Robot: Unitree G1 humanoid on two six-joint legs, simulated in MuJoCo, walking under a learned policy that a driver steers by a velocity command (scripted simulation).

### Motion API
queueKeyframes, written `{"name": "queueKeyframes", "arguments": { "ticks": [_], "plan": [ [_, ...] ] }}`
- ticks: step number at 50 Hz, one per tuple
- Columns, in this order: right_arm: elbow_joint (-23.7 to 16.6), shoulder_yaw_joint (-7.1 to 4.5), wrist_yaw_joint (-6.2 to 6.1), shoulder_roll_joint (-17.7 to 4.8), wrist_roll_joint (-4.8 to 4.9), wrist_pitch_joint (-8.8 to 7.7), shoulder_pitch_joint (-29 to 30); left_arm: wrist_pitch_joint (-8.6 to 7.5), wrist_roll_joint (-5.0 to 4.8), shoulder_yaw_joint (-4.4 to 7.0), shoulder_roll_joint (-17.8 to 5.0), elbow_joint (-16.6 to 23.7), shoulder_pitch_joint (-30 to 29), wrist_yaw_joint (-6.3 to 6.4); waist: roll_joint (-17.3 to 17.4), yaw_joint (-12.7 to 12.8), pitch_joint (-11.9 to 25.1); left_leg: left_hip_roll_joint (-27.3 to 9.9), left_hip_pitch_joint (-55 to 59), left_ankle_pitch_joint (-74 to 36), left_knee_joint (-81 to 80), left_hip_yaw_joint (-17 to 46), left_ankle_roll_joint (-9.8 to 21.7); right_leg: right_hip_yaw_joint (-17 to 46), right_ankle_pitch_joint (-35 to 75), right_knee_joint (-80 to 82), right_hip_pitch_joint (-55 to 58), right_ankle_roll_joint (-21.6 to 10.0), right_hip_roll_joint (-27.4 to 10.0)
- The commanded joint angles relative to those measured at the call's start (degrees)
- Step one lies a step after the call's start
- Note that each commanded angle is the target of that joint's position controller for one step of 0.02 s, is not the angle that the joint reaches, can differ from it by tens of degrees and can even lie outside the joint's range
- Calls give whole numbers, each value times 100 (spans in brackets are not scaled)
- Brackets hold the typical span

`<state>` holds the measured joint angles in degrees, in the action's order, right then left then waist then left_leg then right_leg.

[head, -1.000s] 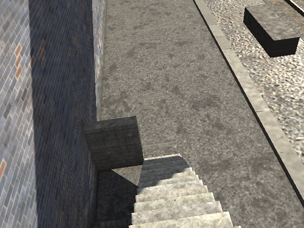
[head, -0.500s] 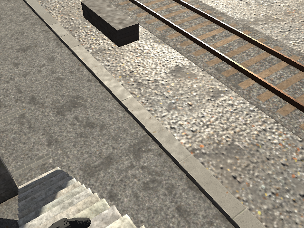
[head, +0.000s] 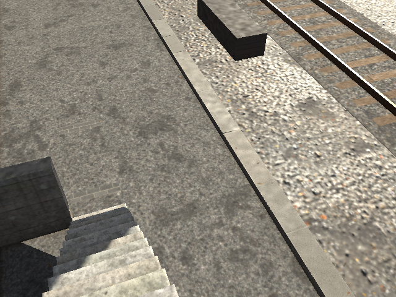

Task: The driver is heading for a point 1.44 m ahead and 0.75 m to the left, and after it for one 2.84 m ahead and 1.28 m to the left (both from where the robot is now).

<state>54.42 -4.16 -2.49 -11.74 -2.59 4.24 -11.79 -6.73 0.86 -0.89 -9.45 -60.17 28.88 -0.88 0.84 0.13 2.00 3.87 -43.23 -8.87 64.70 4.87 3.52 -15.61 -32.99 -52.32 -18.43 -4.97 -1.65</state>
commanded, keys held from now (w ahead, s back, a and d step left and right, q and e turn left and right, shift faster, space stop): w+q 0.70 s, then q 0.30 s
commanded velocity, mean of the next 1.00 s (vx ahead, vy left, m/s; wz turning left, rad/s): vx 0.43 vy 0.00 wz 0.56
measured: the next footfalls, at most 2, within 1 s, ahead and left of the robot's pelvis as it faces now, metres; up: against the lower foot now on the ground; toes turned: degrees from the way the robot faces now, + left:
left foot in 0.30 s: +0.17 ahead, +0.13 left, -0.21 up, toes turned +12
right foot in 0.84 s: +0.46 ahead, +0.03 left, -0.43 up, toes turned +25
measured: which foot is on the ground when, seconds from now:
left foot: up 0.00-0.28, down 0.30-0.80, up 0.82-1.00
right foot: down 0.00-0.30, up 0.32-0.82, down 0.84-1.00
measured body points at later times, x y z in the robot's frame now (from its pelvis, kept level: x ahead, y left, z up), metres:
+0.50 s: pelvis +0.18 +0.08 -0.21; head +0.16 +0.10 +0.24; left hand +0.15 +0.34 -0.35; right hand +0.23 -0.17 -0.34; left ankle +0.13 +0.12 -0.89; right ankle +0.31 -0.05 -0.78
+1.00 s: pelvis +0.32 +0.11 -0.40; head +0.28 +0.07 +0.05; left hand +0.12 +0.27 -0.54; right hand +0.58 -0.03 -0.51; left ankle +0.27 +0.20 -0.74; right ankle +0.42 +0.01 -1.11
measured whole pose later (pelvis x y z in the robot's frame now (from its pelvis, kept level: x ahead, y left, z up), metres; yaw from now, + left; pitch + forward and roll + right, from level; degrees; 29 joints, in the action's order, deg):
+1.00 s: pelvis +0.32 +0.11 -0.40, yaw +33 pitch -6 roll -2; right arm 42.6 -3.5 -2.7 -13.8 0.7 5.6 -12.6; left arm -2.1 2.5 1.9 -12.3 -57.9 32.2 -3.2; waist 4.3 2.6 2.8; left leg 4.7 -56.4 29.7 139.7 0.6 1.4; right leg -7.1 -19.4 -39.8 -14.7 -0.2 -3.4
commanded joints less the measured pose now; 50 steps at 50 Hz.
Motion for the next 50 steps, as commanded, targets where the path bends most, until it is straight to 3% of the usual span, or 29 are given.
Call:
{"name": "queueKeyframes", "arguments": {
  "ticks": [1,3,5,10,13,14,15,16,17,19,20,21,23,24,25,27,30,34,35,37,39,40,41,42,43,44,45,46,50],
  "plan": [
    [-650,15,234,-107,134,-78,580,53,91,142,-556,40,448,127,-28,-149,-631,-652,-831,-1790,-1177,499,-22,2262,1499,1732,554,-177,-2102],
    [-772,121,400,124,15,-7,980,20,-79,93,-482,184,67,199,232,-86,-888,-649,279,-2715,-1589,-48,33,1854,571,1726,-649,-1,-1944],
    [-799,164,567,165,146,2,1109,-2,-31,100,-537,302,-85,172,29,-13,-1167,-500,1324,-3130,-2121,-677,58,1294,465,1584,-1399,61,-1704],
    [-868,38,525,-125,164,-91,1592,28,238,228,-579,-61,966,246,-298,861,-1363,-646,409,-2689,-2712,-741,196,1227,1300,144,336,-21,-1949],
    [-110,-188,325,-608,363,-103,-906,247,303,339,-860,45,-174,217,-673,-352,-158,-569,3744,-2061,-2660,-1168,387,462,2938,-2512,-566,205,-1680],
    [247,-349,286,-914,391,-18,-1899,292,194,376,-995,159,-538,185,-306,-896,176,-358,5102,-1838,-2857,-1206,526,155,3182,-3960,-1153,377,-1303],
    [147,-479,282,-1065,394,85,-1580,496,113,493,-965,308,-572,277,744,-979,-482,-954,4846,-1024,-4967,59,987,69,191,-6270,-1601,393,-285],
    [298,-226,402,-1177,383,48,-1797,463,189,356,-374,737,-156,176,1459,-164,-516,-1530,6164,-5511,-2014,278,1028,462,-1950,-7064,-4129,498,110],
    [253,-212,359,-1262,589,-24,-1834,536,353,252,-334,907,112,150,970,-15,33,-1939,6115,-6169,-1857,928,1310,869,-1646,-6312,-4502,639,-151],
    [-34,-149,238,-1031,399,-101,-1216,589,437,340,-703,922,-252,191,120,71,64,-1796,4797,-2315,-2272,1198,1470,1480,-605,-5308,-4511,626,-329],
    [-112,-99,214,-1068,427,-186,-1041,658,435,335,-759,983,-442,189,346,121,38,-1895,4354,-2713,-2274,1463,1503,1313,-947,-5762,-4448,619,-152],
    [-2,-33,137,-1013,377,-348,-1090,676,387,247,-461,1104,-383,310,602,319,57,-2192,3615,-1407,-2495,1945,1580,1928,1362,-4298,-4403,793,-348],
    [-249,234,108,-347,398,-469,-366,804,244,192,-556,1465,-1051,415,-142,614,-523,-1416,1055,-386,-2575,1634,1311,1575,2877,-2796,-2965,1145,-5],
    [-365,246,137,-537,315,-520,19,906,295,89,-272,1337,-833,401,103,797,-305,-1104,346,189,-2458,1512,1199,1389,3057,-2493,-1679,1130,184],
    [-231,227,146,-731,387,-610,-225,943,426,144,-311,822,49,319,248,960,-39,-1071,270,-56,-2088,1524,1065,1276,3931,-3461,-1095,914,287],
    [-156,175,169,-955,535,-652,-512,993,534,180,-543,890,-1,206,466,870,-166,-1077,843,41,-1911,1882,1136,1430,2851,-3634,-1779,734,248],
    [265,126,128,-912,330,-689,-1744,800,396,321,-1075,1377,-1655,122,464,-23,-739,-1027,3299,1135,-1037,3067,1541,2414,3363,-2177,-4712,645,33],
    [96,146,29,-857,261,-751,-1937,487,82,396,-1265,1609,-2336,31,529,-335,-1030,-979,2678,2866,-946,3577,1645,2427,3027,-1118,-4166,714,64],
    [-156,346,-60,-244,447,-745,-1067,390,152,207,-906,1535,-1966,-41,-145,285,-1205,-145,114,3819,-820,2439,1311,1785,5108,-91,-1657,782,311],
    [-227,223,-91,-383,120,-531,-1000,452,-80,262,-768,989,-417,-170,1114,408,-1001,78,-1183,4614,-490,1122,1119,964,3875,780,1016,860,395],
    [-234,150,-26,-478,-142,-429,-1193,525,-231,419,-881,601,1009,-246,480,941,-588,534,-658,4718,1299,727,1035,956,4020,2591,2215,720,4],
    [-271,88,76,-421,-116,-504,-1367,533,-186,525,-985,400,1358,-252,-555,1042,-430,920,-402,5485,3302,74,897,982,4316,3355,2328,630,-196],
    [-447,37,161,-329,142,-585,-1297,433,-204,488,-861,535,1493,-248,-583,1122,-10,1134,-943,5986,5862,-319,602,1592,4114,3107,2849,477,-702],
    [-907,48,207,-180,491,-593,-1061,353,-96,398,-960,648,1220,-311,-473,747,-93,1069,-1879,5838,7546,-258,469,2278,6825,2008,2956,749,-1177],
    [-1357,171,139,216,847,-612,-1456,343,40,423,-1465,589,1075,-379,-906,-102,670,585,-2721,5863,8458,-262,240,3068,11136,527,3993,806,-2046],
    [-1392,120,87,-57,690,-594,-1671,298,26,831,-2337,317,1681,-350,-1726,173,1367,394,-2914,5338,8106,-258,-33,4534,7259,1941,4000,-550,-3091],
    [-1657,3,-13,-621,399,-501,-436,264,84,627,-1565,595,1070,-347,-812,380,326,107,-3037,4215,7817,-120,-150,4490,4103,3066,2560,-845,-2902],
    [-1746,-43,-22,-751,179,-338,199,219,121,545,-1295,738,341,-314,-690,260,-275,-72,-2797,3570,7888,-140,-115,4400,2706,3618,1569,-843,-2775],
    [-2093,73,-96,-373,357,330,816,327,200,369,-1207,938,-647,-165,-863,-29,-1569,-62,-2662,3541,8080,-358,-381,3059,940,4067,-890,-995,-2220]
  ]
}}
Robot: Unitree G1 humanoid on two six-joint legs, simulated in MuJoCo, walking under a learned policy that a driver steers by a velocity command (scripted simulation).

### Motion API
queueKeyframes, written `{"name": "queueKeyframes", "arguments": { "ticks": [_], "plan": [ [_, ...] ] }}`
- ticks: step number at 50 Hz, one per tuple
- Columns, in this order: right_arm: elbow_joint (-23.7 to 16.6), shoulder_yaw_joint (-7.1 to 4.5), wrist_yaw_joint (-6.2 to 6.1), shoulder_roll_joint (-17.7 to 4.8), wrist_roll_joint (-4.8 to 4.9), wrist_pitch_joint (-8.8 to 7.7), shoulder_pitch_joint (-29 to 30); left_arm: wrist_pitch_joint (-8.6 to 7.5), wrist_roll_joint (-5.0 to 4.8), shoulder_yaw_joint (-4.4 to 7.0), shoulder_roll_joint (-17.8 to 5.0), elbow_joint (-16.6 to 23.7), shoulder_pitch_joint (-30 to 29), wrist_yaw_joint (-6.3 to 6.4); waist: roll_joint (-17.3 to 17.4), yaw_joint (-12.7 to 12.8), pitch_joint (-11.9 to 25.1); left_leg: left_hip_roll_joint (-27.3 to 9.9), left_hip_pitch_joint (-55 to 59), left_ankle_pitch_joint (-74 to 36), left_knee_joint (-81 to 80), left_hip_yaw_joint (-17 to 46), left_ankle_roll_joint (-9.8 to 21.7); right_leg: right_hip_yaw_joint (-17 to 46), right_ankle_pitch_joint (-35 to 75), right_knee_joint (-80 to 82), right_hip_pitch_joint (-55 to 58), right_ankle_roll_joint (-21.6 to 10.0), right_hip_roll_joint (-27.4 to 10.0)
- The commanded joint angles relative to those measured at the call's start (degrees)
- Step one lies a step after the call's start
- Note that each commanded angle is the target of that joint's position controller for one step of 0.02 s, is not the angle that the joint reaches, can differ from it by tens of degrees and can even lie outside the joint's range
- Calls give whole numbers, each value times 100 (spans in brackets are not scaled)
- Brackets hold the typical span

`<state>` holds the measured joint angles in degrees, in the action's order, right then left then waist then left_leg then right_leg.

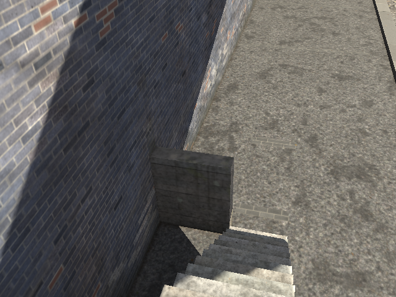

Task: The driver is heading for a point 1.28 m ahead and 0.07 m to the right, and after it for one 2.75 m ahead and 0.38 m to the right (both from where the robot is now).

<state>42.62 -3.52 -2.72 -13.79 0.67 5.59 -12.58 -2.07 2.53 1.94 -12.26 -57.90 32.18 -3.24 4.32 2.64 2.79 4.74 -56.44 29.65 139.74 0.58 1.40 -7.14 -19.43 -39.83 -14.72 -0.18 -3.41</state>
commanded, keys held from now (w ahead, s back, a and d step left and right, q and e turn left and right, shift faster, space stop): q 0.28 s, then no key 0.08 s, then e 0.58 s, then w+e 0.06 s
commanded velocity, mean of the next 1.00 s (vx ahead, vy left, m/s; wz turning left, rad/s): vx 0.04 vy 0.00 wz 0.05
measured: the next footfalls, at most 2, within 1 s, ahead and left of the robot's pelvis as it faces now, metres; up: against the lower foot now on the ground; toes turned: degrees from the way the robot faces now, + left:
left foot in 0.40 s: +0.17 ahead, +0.33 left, +0.00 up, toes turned +13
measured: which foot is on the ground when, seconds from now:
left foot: up 0.00-0.38, down 0.40-1.00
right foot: down 0.00-0.38, up 0.40-1.00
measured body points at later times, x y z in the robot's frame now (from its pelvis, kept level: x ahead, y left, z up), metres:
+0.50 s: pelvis +0.09 +0.21 -0.06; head +0.04 +0.27 +0.38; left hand +0.07 +0.53 -0.21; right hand +0.23 +0.00 -0.15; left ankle +0.13 +0.32 -0.71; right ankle +0.10 -0.06 -0.63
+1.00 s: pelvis +0.14 +0.27 -0.02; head +0.13 +0.29 +0.43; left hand +0.27 +0.52 -0.16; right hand +0.20 +0.02 -0.14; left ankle +0.13 +0.32 -0.71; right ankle +0.14 +0.14 -0.65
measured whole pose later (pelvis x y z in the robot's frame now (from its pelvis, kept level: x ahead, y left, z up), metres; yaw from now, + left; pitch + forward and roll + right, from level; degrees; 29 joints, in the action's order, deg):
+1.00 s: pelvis +0.14 +0.27 -0.02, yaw +0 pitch -1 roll -2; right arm 44.2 1.4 -0.9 -12.1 -2.4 0.6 -19.4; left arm 8.3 -1.1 3.2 -13.4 -49.8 5.8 0.4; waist -0.8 -0.5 0.4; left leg -4.8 -22.3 30.5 53.6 -13.3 5.4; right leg 1.6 -21.6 -74.1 -33.8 0.0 4.2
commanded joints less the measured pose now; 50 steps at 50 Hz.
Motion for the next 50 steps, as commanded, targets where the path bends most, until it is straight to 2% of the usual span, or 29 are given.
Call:
{"name": "queueKeyframes", "arguments": {
  "ticks": [1,2,5,7,10,12,13,14,15,16,18,19,20,21,22,23,24,25,27,28,29,32,34,37,41,45,48,49,50],
  "plan": [
    [-926,-19,-25,-75,33,188,807,-181,-56,52,-720,682,-929,108,-1084,-366,-1726,-164,-1711,-1167,-63,279,-291,1720,-1117,2416,-1194,-1061,-1650],
    [-997,-31,-45,-18,-48,221,873,-234,-61,69,-809,646,-716,106,-1258,-256,-1522,-20,-1729,-1314,137,78,-325,1584,-1099,2373,-1043,-981,-1662],
    [-1360,-12,-42,-43,-13,318,1362,-286,-83,153,-1193,770,-685,149,-1505,-64,-1156,-74,-1852,-1122,319,-72,-478,1018,-92,2156,-543,-902,-1807],
    [-1626,11,-18,-108,-7,337,1747,-263,-3,167,-1271,825,-552,236,-1416,46,-955,-244,-2074,-794,55,-74,-526,789,647,2028,123,-954,-1968],
    [-1933,32,14,-362,-171,269,2303,-382,156,277,-1615,829,-336,311,-1395,329,-760,-753,-2330,-82,-730,266,-360,637,1144,1742,1090,-702,-2341],
    [-2080,101,66,-308,-71,167,2455,-392,220,307,-1660,911,-476,308,-1400,419,-467,-1004,-2060,-283,-1673,215,-283,406,1071,1394,1249,-430,-2347],
    [-2209,178,136,-253,6,103,2546,-405,215,253,-1461,1007,-738,419,-1221,213,-417,-1287,-1433,-950,-3528,613,-178,331,320,1279,989,71,-2296],
    [-2133,179,178,-167,66,32,2228,-458,186,228,-1412,1091,-981,428,-1172,43,-92,-1188,-166,-1949,-4322,162,-216,31,-371,1274,355,292,-2134],
    [-2012,146,352,-300,312,-1,2005,-419,23,219,-1520,1350,-1647,424,-852,-108,-260,-1217,1818,-2625,-6844,-178,-184,-262,-2039,1758,-1128,431,-1964],
    [-1713,68,499,-341,432,-44,1527,-325,-69,291,-1833,1314,-1492,380,-1051,-92,-36,-923,3508,-2415,-7392,-598,-170,-75,-2726,2158,-1793,301,-1999],
    [-1150,23,611,-451,380,-130,-15,171,-4,418,-2271,1060,-1270,238,-1549,-736,-171,-641,4520,-142,-8407,-526,100,-179,-1703,1221,-1108,21,-1852],
    [-767,25,604,-477,350,-250,-944,404,87,372,-2050,997,-1357,162,-1035,-1262,-108,-580,4764,231,-9235,-48,176,-204,-788,-423,-696,-13,-1604],
    [-485,116,547,-557,381,-365,-1574,529,132,314,-1671,1195,-1828,124,163,-1542,-665,-802,4696,68,-9757,862,-1,394,-2562,-2946,-1844,67,-1235],
    [-279,262,421,-1233,613,-496,-2077,826,-35,98,-517,1578,-1718,78,2328,-967,-694,-2100,5028,-2113,-10620,2932,-407,799,-3411,-5172,-3710,277,-199],
    [44,300,325,-1230,703,-645,-3039,888,-82,224,-725,1490,-1629,54,2140,-1444,-480,-2196,4038,-3850,-11709,3997,-912,2312,-3208,-4851,-3206,247,589],
    [152,312,132,-1500,654,-585,-2582,843,-154,167,-512,1565,-1636,160,2761,-977,-368,-2268,3916,653,-12750,4570,-1068,2857,-2777,-4787,-3508,305,1021],
    [163,320,96,-1407,554,-533,-1792,757,7,190,-719,1417,-2023,233,2558,-780,-1138,-2107,3461,3406,-13088,4598,-1022,2741,-2139,-4895,-4215,288,1177],
    [99,434,73,-1108,323,-536,-1140,744,-27,309,-1021,1216,-2034,269,2429,-567,-1142,-1862,3160,4056,-12913,3971,-926,2652,-1421,-4946,-4009,247,1193],
    [-48,707,169,-277,-87,-672,105,826,-326,457,-1046,682,-1417,263,1570,215,-801,-1884,2197,1314,-12240,2866,-363,2606,-77,-4478,-2789,312,1047],
    [-31,727,195,-169,-250,-755,330,834,-429,514,-1018,467,-1209,241,1329,460,-530,-1997,1948,-68,-12138,2600,54,2347,163,-4905,-2260,435,1069],
    [-1,690,230,-164,-282,-865,289,850,-469,590,-1217,356,-1262,271,558,555,-365,-1943,1927,-849,-11638,2188,400,2195,986,-5379,-2228,460,1164],
    [103,632,205,-350,-12,-1013,-309,938,-189,395,-815,638,-2234,403,-363,316,-219,-2144,2575,-3206,-10902,1523,707,1837,1509,-6035,-2922,359,1182],
    [297,628,119,-331,0,-979,-1096,904,-56,295,-556,614,-2272,388,-523,131,-35,-2178,3366,-4378,-10471,1157,693,1856,1260,-5774,-3048,254,1093],
    [514,576,35,-314,-25,-909,-2020,986,-20,222,-380,692,-2555,414,-324,-234,95,-2062,4646,-5453,-9942,833,537,1708,1120,-5454,-3752,185,1096],
    [465,548,39,-325,-67,-787,-2025,1065,-132,213,-372,836,-2896,409,441,-414,-29,-2003,4611,-6101,-10012,434,461,1375,925,-4964,-3477,241,1060],
    [344,369,74,-667,-161,-643,-1810,969,-182,244,-492,1024,-3011,435,573,-475,51,-2279,4945,-6918,-9754,358,574,1213,495,-4693,-3500,147,918],
    [114,201,151,-874,-384,-431,-1523,963,-467,204,-577,1251,-2995,339,830,-513,3,-2154,4485,-5504,-10064,-24,540,462,-698,-3141,-2441,42,908],
    [107,174,195,-974,-353,-503,-1441,986,-342,236,-589,1095,-2691,380,739,-440,252,-2376,4337,-5089,-9832,193,643,602,368,-3979,-2212,-69,744],
    [-38,135,235,-979,-366,-404,-1309,983,-480,200,-603,1394,-3081,356,689,-506,-44,-2323,4267,-3624,-10286,33,696,415,-1014,-2657,-2322,-126,815]
  ]
}}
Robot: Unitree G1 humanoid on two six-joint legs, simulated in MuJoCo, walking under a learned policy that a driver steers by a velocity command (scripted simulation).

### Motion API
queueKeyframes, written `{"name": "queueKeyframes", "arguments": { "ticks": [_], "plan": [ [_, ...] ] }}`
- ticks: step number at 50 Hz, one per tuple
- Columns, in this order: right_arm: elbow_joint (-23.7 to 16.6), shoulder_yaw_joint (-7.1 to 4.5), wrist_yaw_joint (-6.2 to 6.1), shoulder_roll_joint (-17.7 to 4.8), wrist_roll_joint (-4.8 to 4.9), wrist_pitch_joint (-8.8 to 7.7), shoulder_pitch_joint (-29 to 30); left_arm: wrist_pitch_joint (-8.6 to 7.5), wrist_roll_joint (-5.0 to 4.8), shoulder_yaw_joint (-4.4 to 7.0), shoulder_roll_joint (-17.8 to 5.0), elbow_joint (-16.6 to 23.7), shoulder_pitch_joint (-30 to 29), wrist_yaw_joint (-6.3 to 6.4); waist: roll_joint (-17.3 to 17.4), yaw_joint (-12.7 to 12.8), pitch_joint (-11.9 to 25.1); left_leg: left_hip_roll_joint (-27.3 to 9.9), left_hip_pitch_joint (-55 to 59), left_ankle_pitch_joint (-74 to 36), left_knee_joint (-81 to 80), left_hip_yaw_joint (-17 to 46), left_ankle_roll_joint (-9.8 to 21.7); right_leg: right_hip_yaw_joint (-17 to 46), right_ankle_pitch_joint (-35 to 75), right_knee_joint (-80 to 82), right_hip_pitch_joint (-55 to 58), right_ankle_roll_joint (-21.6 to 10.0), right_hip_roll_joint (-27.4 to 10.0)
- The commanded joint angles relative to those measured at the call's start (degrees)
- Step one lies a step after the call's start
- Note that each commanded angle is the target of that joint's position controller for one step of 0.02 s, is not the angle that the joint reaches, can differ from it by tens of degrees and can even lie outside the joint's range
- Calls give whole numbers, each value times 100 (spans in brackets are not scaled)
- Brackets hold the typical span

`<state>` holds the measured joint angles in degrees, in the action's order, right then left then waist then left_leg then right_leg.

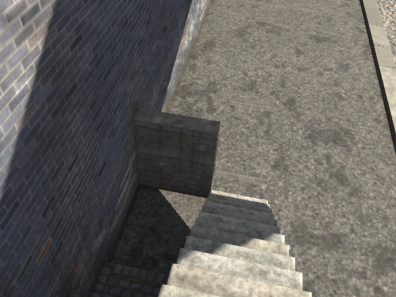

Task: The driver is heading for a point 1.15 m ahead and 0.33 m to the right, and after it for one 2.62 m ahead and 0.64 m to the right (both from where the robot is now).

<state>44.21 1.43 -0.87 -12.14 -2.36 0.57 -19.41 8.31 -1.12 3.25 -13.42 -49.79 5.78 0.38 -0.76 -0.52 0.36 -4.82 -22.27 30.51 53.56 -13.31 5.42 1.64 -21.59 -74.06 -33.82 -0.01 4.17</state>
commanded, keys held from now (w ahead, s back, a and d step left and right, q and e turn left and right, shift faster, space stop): w+e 0.82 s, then w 0.18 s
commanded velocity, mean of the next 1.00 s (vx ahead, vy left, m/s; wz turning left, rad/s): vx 0.41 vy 0.00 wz -0.55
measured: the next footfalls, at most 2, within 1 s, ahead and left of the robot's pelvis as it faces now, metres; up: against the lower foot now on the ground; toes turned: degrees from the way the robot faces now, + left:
right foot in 0.10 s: +0.03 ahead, -0.09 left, +0.00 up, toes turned -6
left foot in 0.66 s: +0.28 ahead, +0.11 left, -0.21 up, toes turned -23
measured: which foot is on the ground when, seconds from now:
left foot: down 0.00-0.10, up 0.12-0.64, down 0.66-1.00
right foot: up 0.00-0.08, down 0.10-0.64, up 0.66-1.00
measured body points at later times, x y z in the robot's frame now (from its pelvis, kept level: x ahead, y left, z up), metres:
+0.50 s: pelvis +0.08 +0.00 -0.02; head +0.05 -0.03 +0.43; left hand +0.17 +0.24 -0.13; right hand +0.14 -0.29 -0.14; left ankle +0.25 +0.14 -0.65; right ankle -0.01 -0.09 -0.69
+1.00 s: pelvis +0.28 -0.03 -0.22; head +0.26 +0.01 +0.22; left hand +0.53 +0.05 -0.34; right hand +0.04 -0.09 -0.36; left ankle +0.24 +0.12 -0.91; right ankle +0.43 -0.28 -0.81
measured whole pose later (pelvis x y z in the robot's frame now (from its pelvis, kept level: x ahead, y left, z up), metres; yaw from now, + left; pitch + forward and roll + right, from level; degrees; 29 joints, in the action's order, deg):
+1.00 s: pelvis +0.28 -0.03 -0.22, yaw -31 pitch -3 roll +1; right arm 66.2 1.9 1.4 -6.2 -1.4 -5.5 -38.8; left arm 2.2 0.5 2.3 -8.8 -48.1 6.5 -0.8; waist -3.9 -5.0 2.8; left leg -3.2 -8.3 38.7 50.7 -7.5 -0.9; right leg 6.5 23.3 -65.4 -55.5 -3.8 2.6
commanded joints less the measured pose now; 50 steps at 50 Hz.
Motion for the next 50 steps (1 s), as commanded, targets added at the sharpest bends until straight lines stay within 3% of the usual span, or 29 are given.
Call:
{"name": "queueKeyframes", "arguments": {
  "ticks": [1,2,4,5,6,7,9,11,14,16,21,23,25,29,30,31,32,33,34,35,36,37,38,39,40,42,44,48,50],
  "plan": [
    [-369,-436,39,-1294,-78,149,-494,-115,-100,33,-518,712,-688,-51,965,-344,61,-1373,629,-2535,-1961,1393,369,-704,-882,1325,-16,-233,36],
    [-436,-512,13,-1507,-66,224,-247,-119,11,-3,-430,751,-567,-109,764,-226,-50,-1604,393,-1385,-2128,1717,525,-857,-1099,1363,244,-356,-72],
    [-634,-488,-31,-1343,15,460,232,-199,-34,-32,-409,697,-42,-277,300,112,-182,-1586,64,-565,-1700,1699,560,-396,-1645,3242,1258,-647,-246],
    [-687,-452,-24,-1182,107,532,496,-290,34,-42,-286,364,853,-335,-395,515,-40,-1196,-969,-305,-395,1157,329,-256,-757,3675,2749,-725,-124],
    [-1133,-395,86,-871,130,516,871,-395,-29,54,-895,335,1424,-336,-1664,722,72,-20,-3129,1249,1897,338,-264,3009,-765,4148,3805,-1369,-1543],
    [-1536,-514,217,-1093,98,365,2097,-450,-200,220,-1437,191,2302,-285,-1508,1401,-231,1127,-4839,1883,2514,1166,-491,5245,-1105,5432,3991,-1925,-1936],
    [-1346,-405,283,-844,118,21,1801,-425,42,132,-1287,125,2137,13,-620,769,-661,867,-5497,894,2608,1997,-621,4413,-1418,5143,3830,-2088,-2125],
    [-901,-399,220,-856,-71,-41,1187,-472,192,47,-1145,213,1583,132,-187,208,-598,587,-4706,-564,2842,2017,-670,3469,-1385,4892,2701,-1717,-1818],
    [-453,-423,77,-780,-97,324,662,-671,97,-201,-588,542,658,-51,-42,-502,-315,575,-2996,-1971,3417,1722,-874,2434,215,4769,736,-1225,-1155],
    [-297,-467,188,-782,53,506,455,-763,-35,-286,-514,459,692,-71,-120,-621,-130,590,-2473,-3323,3268,1838,-1012,1891,216,4306,489,-999,-758],
    [-458,-386,414,-784,-163,329,1442,-983,-37,-254,-676,275,1514,72,-305,-114,-394,563,-1856,-5649,1579,1466,-866,2220,-2228,3603,-40,-1213,-684],
    [-394,-425,434,-896,-183,295,1424,-1140,183,-152,-832,230,1607,202,-556,-62,-400,632,-2085,-5374,998,1735,-939,2522,-2322,3085,473,-1425,-684],
    [-404,-374,435,-828,-232,177,1469,-1173,140,-64,-817,67,1796,280,-748,169,-406,694,-2067,-4996,-260,1803,-909,2418,-1726,2299,1069,-1527,-339],
    [-317,-369,449,-489,347,-145,1447,-921,353,-66,-488,210,2100,268,-867,972,-392,400,-408,-4299,-3426,1691,-691,2285,-1773,1722,1012,-1612,-199],
    [-32,-429,468,-519,286,-205,819,-930,290,-58,-475,217,1879,230,-940,681,-230,590,880,-4474,-2596,1244,-609,2216,-1487,1335,-11,-1537,-236],
    [498,-519,470,-781,174,-283,-532,-942,247,-25,-555,330,1247,267,-1147,-112,181,83,2140,-5583,-1943,1962,-337,2411,-1238,353,-695,-1322,-196],
    [660,-586,408,-911,379,-340,-1569,-873,352,51,-626,274,1230,323,-748,-974,-83,-289,2517,-4393,-3714,1997,-446,1569,-1396,-1230,-771,-1206,281],
    [732,-478,392,-776,313,-359,-1676,-886,204,142,-461,214,1614,260,223,-817,88,-875,2943,-4880,-4282,2417,-429,978,-2561,-3792,-945,-932,903],
    [865,-319,467,-903,106,-437,-1877,-962,-120,45,30,482,1743,130,1238,-306,230,-800,3832,-8064,-1197,1860,-1166,769,-3394,-5257,-2686,-769,865],
    [933,-493,540,-1370,47,-444,-1812,-1091,-349,1,-6,616,2315,176,1731,159,850,-1335,4509,-8604,-645,2379,-1309,576,-2424,-5234,-3474,-773,309],
    [1031,-673,565,-1544,153,-441,-2196,-1135,-199,63,-256,405,2149,268,1556,-188,955,-1469,4159,-6572,-1170,2742,-1126,382,-1621,-5336,-3706,-721,126],
    [1182,-785,559,-1819,113,-523,-2484,-1071,13,101,-398,491,1613,327,2095,-445,781,-2091,3460,-3141,-2327,4062,-219,239,-1349,-5619,-4023,-639,-22],
    [1024,-563,493,-927,183,-506,-1671,-922,177,192,-737,687,244,269,1190,-610,-420,-1695,2318,-1856,-3059,3864,-444,358,-572,-5459,-4428,-606,-42],
    [1132,-391,429,-580,113,-545,-1579,-860,367,121,-440,976,-450,226,1237,-646,-1095,-2001,1508,-2052,-2795,4056,-309,852,401,-4926,-4897,-519,-342],
    [1205,-215,409,-126,2,-547,-1407,-822,295,73,-300,968,-270,143,703,-346,-1365,-1631,962,-1921,-2393,3474,-657,985,1282,-3662,-4885,-465,-387],
    [1265,-58,297,112,-64,-630,-1053,-757,240,-162,389,919,46,14,500,120,-1408,-1286,-924,-665,-2793,2787,-790,683,2555,-1940,-3518,-198,-137],
    [1541,-135,287,-387,-53,-715,-1264,-634,273,-50,281,495,530,2,825,188,-1212,-1221,-1093,-1033,-2869,2854,-342,543,3157,-1538,-2559,-158,-69],
    [1854,-63,205,-295,206,-749,-1388,-681,142,-72,267,465,-152,-104,463,66,-1416,-763,-413,525,-2620,2278,-316,438,4951,1326,-2386,-391,-127],
    [1909,-102,97,-438,47,-674,-1471,-629,142,-9,193,433,-526,-232,558,-177,-1220,-918,88,780,-2483,2345,-41,352,5402,1737,-1951,-453,-204]
  ]
}}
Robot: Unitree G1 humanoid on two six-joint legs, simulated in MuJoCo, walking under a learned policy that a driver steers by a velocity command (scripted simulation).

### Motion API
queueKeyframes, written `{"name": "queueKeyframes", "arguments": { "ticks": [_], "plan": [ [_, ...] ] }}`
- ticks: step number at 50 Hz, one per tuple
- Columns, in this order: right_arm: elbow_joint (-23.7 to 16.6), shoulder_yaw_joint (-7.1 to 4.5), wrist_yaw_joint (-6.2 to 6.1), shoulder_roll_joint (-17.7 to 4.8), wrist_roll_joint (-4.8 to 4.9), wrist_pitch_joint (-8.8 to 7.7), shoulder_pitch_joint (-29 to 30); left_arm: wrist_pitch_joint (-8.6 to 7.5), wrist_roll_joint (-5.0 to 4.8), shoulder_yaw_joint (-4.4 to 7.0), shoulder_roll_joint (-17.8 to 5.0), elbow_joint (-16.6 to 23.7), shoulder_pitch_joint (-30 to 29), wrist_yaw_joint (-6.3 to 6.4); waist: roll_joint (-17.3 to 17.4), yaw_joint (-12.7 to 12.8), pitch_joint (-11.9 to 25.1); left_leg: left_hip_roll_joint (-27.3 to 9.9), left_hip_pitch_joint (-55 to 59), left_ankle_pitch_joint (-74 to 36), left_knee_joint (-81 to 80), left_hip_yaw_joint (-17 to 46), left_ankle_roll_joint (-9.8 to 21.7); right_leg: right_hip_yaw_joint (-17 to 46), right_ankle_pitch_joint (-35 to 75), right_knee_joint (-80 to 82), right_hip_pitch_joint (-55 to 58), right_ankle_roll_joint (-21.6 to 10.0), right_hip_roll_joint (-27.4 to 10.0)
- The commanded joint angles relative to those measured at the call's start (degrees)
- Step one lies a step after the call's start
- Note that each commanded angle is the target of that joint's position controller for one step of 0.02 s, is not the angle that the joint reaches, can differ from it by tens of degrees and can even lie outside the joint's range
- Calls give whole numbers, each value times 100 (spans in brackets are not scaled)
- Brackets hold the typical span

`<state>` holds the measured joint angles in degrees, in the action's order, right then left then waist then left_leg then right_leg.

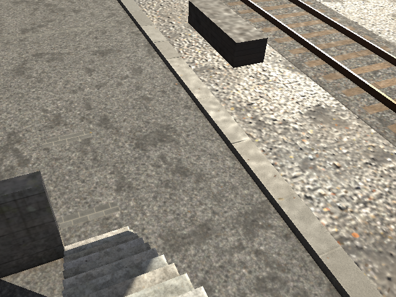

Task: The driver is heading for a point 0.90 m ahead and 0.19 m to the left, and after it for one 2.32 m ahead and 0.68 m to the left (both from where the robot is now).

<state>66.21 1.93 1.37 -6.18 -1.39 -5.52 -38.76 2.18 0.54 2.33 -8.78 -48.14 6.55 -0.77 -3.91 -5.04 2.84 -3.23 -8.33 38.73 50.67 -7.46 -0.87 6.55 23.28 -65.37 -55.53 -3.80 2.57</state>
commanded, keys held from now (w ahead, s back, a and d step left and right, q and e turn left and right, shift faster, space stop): w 0.24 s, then w+q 0.76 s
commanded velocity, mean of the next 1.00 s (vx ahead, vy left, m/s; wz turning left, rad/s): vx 0.50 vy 0.00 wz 0.25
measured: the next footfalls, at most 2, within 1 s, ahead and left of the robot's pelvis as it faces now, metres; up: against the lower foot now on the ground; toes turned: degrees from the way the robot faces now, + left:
right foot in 0.24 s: +0.26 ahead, -0.15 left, -0.22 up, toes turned -6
left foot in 0.64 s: +0.48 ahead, -0.09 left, -0.43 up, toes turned +6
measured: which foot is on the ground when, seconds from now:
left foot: down 0.00-0.22, up 0.24-0.62, down 0.64-1.00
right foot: up 0.00-0.22, down 0.24-0.66, up 0.68-1.00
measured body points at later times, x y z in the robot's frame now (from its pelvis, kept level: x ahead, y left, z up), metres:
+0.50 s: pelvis +0.31 -0.11 -0.23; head +0.32 -0.12 +0.22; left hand +0.19 +0.11 -0.36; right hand +0.35 -0.38 -0.38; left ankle +0.43 +0.01 -0.88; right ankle +0.22 -0.15 -0.90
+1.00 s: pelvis +0.52 -0.15 -0.47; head +0.47 -0.13 -0.02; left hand +0.56 +0.11 -0.60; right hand +0.56 -0.40 -0.60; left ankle +0.44 -0.09 -1.11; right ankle +0.68 -0.30 -1.07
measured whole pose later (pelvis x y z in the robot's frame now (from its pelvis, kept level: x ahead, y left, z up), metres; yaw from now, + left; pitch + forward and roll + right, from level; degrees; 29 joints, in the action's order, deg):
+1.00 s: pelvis +0.52 -0.15 -0.47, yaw +17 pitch -3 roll -2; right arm 59.4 -0.7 -1.6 -11.2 0.9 -2.2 -26.0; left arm 1.9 4.5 0.3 -13.0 -50.4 11.4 0.3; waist -1.5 -0.9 3.2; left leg 9.0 -21.6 43.1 69.0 7.2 6.9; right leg 6.1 4.8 -74.6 -44.9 3.4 -0.3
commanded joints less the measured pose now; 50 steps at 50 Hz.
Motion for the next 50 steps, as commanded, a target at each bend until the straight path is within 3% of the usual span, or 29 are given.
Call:
{"name": "queueKeyframes", "arguments": {
  "ticks": [1,4,7,10,11,12,13,14,16,17,18,19,22,26,27,29,31,32,33,34,35,37,38,39,40,42,44,47,50],
  "plan": [
    [-221,-126,-210,-962,-115,-23,244,-69,-45,92,-321,322,-887,-140,760,117,-1634,-1143,-934,-233,-1887,1648,619,36,893,1234,34,-131,-89],
    [-145,-57,-285,-690,-353,54,-204,-294,-122,172,-427,525,-1539,-190,957,-335,-1738,-1304,-51,-1138,-1252,1316,697,23,959,1931,-92,-176,-207],
    [-314,-166,-330,-801,-319,83,245,-431,-248,73,-251,491,-1405,-199,853,-319,-1461,-883,-838,-1584,-605,502,553,-727,1603,3177,2156,-155,-477],
    [-410,-412,-283,-1341,-283,232,1160,-241,-223,326,-929,-981,2631,-65,1036,1265,-10,-799,-1368,-3877,2723,263,514,-1189,869,2938,6033,-60,-459],
    [-481,-531,-294,-1533,-171,251,1553,-210,-51,409,-1107,-1272,3719,38,322,2041,-139,-362,-2483,-3171,4931,140,422,-1155,597,3550,7261,-99,-373],
    [-522,-644,-348,-1407,-112,332,1613,-244,36,441,-1301,-1090,3150,47,-562,2102,-870,750,-2762,579,7195,163,283,-56,475,5418,6504,-548,-1131],
    [-855,-599,-312,-863,102,328,298,-468,-14,163,-1400,-955,2926,-36,-1554,792,-456,930,-4682,1710,7035,1352,323,-351,5698,2067,7903,-59,-1752],
    [-906,-653,-334,-1128,27,331,249,-585,-238,119,-1380,-1032,3155,-23,-1653,854,-289,598,-5129,868,5540,1595,367,137,5177,2234,7993,160,-1957],
    [-518,-734,-340,-988,-249,415,269,-766,-228,-61,-967,-935,2628,-55,-694,361,-249,483,-4407,-1029,4281,1636,236,235,2371,2605,6083,259,-1842],
    [-416,-693,-272,-845,-81,584,277,-827,-256,-195,-647,-758,2106,-33,-83,-15,-39,428,-3457,-2044,3362,1465,82,49,2317,3054,4906,180,-1716],
    [-566,-606,-271,-482,-95,678,255,-928,-217,-238,-672,-809,1984,-34,-516,-224,-3,383,-2836,-2939,2506,1442,20,177,3087,3015,4011,-181,-2012],
    [-503,-596,-356,-493,-108,802,338,-954,-42,-152,-937,-893,1916,-58,-692,-240,17,320,-2677,-3414,2642,1196,49,291,2584,2842,3687,-396,-2029],
    [-566,-658,-288,-980,-354,799,1342,-1048,-98,-248,-501,-1224,2531,29,-166,53,-141,462,-3656,-4888,2040,1620,524,314,-54,2171,4027,-145,-1528],
    [-860,-397,35,-443,-155,564,2091,-1090,-115,-265,-603,-1064,1750,312,621,-151,-471,772,-521,-7866,-503,546,351,-878,-3805,1621,1520,117,-911],
    [-971,-376,24,-478,-9,571,2268,-1051,-41,-245,-584,-1201,2032,313,415,42,-709,688,-648,-7706,-1015,657,404,-774,-3714,1431,1847,55,-957],
    [-1046,-370,-69,-641,-3,520,2337,-899,35,-246,-467,-1537,2562,300,274,328,-1050,766,-984,-7370,-1476,281,693,-945,-2882,550,2644,-1,-932],
    [-1012,-494,-141,-1176,261,577,1726,-565,376,-128,-670,-1615,2768,351,-58,205,-963,36,-1527,-5779,-3311,1056,1038,-532,-1026,-378,4404,-150,-1349],
    [-579,-620,-105,-1391,159,595,563,-486,490,-130,-816,-1673,2783,264,50,-212,-439,431,-36,-6035,-2571,310,1231,-772,-161,-1883,4169,-122,-1144],
    [-352,-763,-158,-1715,59,704,-689,-439,328,58,-1097,-1395,1719,145,637,-1213,-357,113,1334,-5882,-2932,744,1947,-1327,-1463,-5078,2625,155,-300],
    [-270,-671,-20,-1783,218,753,-499,-393,115,-21,-502,-936,2226,115,2116,-280,-535,-1000,2671,-10044,-546,2102,2258,-1608,-7290,-6223,-290,426,585],
    [-503,-522,55,-1465,342,741,30,-380,138,-44,-692,-694,2488,94,1166,273,-166,-1470,2614,-10746,-702,3016,2316,-955,-6804,-5232,-753,318,156],
    [-580,-560,85,-1626,176,725,743,-311,367,-101,-688,-568,1896,125,182,591,-509,-1262,622,-7233,-1101,3121,2257,-490,-6095,-4309,-520,125,-141],
    [-708,-524,-15,-1579,206,685,1042,-261,572,-115,-677,-491,1847,145,515,727,-489,-1134,383,-7880,-898,3204,2189,-751,-6301,-4759,-808,198,-22],
    [-562,-516,-103,-1513,195,584,1032,-174,486,-169,-421,-401,2035,235,675,941,-319,-1184,-358,-5595,-1257,3678,2207,-195,-4490,-3267,-508,466,-311],
    [-566,-441,-158,-1276,232,611,1192,-50,407,-130,-659,-241,1506,294,704,940,-759,-991,-1294,-4456,-1399,3939,1986,-374,-4471,-3393,-387,700,-275],
    [-898,-252,-239,-922,298,636,1806,83,195,-313,-380,74,1006,265,524,1070,-1016,-211,-3461,-3844,-1646,3134,1434,-735,-2762,-1784,1563,967,-224],
    [-1056,-340,-283,-1383,380,472,1955,157,280,-223,-484,-228,1412,255,1105,1168,-725,-251,-3436,-4017,-1262,3326,1485,-600,-2477,-2409,2178,844,-264],
    [-655,-363,-292,-1295,242,250,940,0,451,-8,-1195,-4,538,224,908,589,-1039,41,-957,-3249,194,3833,1829,72,-1920,-1053,-499,724,-349],
    [-883,-399,-361,-1214,148,304,926,-165,397,-75,-984,130,80,-53,575,410,-749,353,-1516,-1296,455,3856,1916,-197,-938,146,372,736,-162]
  ]
}}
